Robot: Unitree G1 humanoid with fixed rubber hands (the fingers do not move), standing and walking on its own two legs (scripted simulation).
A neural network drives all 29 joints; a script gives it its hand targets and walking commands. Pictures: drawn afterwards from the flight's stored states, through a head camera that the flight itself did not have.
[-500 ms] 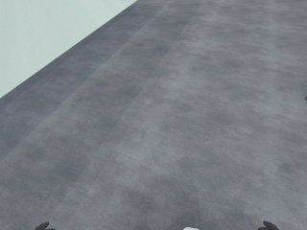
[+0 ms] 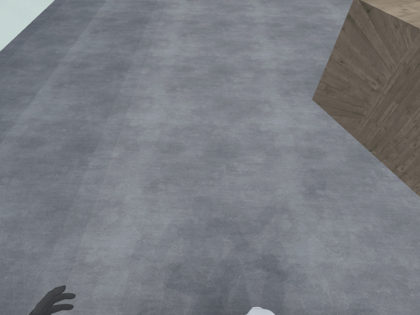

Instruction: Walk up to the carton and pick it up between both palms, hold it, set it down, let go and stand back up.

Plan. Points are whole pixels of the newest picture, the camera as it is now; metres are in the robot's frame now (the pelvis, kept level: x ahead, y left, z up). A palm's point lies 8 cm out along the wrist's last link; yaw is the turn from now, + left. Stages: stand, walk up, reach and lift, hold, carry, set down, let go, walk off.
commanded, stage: walk up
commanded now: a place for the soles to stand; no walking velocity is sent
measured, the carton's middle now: out of the picture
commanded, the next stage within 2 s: none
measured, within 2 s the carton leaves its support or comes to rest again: neither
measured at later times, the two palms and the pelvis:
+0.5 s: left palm (130, 191) +0.41 +0.19 -0.09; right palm out of the picture +0.09 -0.37 -0.09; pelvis +0.18 -0.05 +0.00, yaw -20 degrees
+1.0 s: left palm (185, 133) +0.64 +0.07 -0.11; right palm (415, 260) +0.24 -0.44 -0.09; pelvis +0.38 -0.13 -0.01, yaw -38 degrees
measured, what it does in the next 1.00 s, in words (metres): walks ahead, turning right: right foot, then left foot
